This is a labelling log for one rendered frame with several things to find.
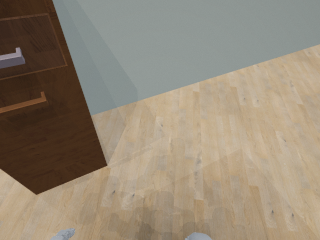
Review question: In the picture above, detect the drawer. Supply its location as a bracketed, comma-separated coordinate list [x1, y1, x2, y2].
[0, 13, 66, 79]

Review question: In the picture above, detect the left robot hand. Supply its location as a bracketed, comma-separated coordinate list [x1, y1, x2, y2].
[50, 228, 75, 240]

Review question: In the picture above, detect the handle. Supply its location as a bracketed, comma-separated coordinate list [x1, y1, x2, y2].
[0, 96, 49, 119]
[0, 47, 25, 69]

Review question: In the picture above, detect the cabinet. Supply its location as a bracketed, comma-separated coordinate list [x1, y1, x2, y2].
[0, 0, 108, 195]

